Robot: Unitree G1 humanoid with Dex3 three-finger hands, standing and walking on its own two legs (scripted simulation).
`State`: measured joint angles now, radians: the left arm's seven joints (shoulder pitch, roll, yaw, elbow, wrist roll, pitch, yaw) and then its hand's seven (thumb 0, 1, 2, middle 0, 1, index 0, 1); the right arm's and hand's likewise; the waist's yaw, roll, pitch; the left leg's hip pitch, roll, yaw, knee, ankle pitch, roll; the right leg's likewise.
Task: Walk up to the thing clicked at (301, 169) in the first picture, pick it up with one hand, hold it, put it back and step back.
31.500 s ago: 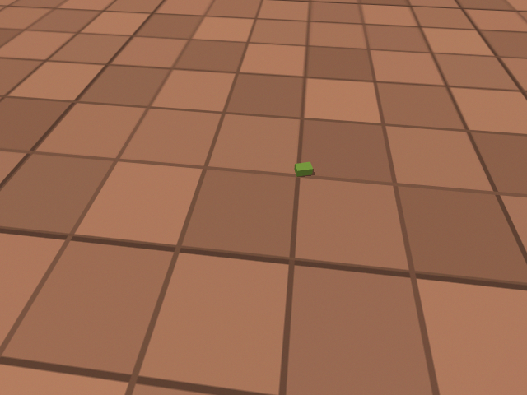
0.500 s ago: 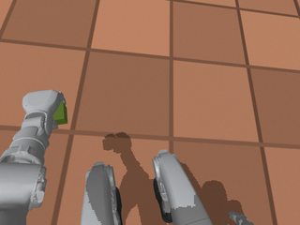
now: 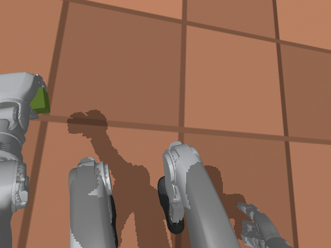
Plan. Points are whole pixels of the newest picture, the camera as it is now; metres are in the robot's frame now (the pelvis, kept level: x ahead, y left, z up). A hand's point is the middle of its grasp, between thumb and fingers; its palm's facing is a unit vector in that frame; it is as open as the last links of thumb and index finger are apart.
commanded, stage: crouch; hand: left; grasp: from above
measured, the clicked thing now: (27, 102) +0.48 +0.27 -0.19
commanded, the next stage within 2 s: lower in 0.62 s
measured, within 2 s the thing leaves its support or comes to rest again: neither
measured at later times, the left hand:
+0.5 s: hand (33, 104) +0.48 +0.27 -0.22, palm faces -0.45 -0.03 -0.89, open 8.2 cm
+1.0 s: hand (38, 108) +0.49 +0.28 -0.27, palm faces -0.48 -0.05 -0.87, open 8.2 cm
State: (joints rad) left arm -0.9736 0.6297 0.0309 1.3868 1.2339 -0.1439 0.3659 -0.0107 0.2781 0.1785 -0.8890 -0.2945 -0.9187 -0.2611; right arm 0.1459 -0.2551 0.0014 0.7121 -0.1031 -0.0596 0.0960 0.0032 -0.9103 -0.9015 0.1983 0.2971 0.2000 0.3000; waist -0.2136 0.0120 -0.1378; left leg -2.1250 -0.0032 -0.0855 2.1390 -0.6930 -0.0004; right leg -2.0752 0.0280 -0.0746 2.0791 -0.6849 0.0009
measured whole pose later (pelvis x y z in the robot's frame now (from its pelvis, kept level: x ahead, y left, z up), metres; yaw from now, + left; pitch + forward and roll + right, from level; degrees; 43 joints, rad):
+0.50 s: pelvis -0.01 +0.00 -0.06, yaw -3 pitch +36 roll -8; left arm -1.06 0.77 0.06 1.51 1.28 -0.18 0.37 -0.01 0.28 0.17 -0.89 -0.29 -0.92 -0.26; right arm 0.20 -0.26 0.09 0.72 -0.12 -0.04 0.12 0.00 -0.91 -0.90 0.20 0.30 0.20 0.30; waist -0.28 0.00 -0.06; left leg -2.29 0.00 -0.11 2.34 -0.69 0.00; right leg -2.22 0.04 -0.10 2.26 -0.67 0.01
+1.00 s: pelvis -0.01 +0.00 -0.08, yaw -4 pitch +35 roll -10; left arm -1.08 0.84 0.06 1.55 1.28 -0.21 0.38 -0.01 0.27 0.18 -0.91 -0.28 -0.93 -0.25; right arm 0.16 -0.28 0.15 0.68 -0.14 -0.05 0.13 0.00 -0.91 -0.90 0.20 0.30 0.20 0.30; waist -0.30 -0.04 0.00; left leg -2.34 0.00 -0.15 2.42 -0.70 0.00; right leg -2.26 0.04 -0.13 2.31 -0.68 0.01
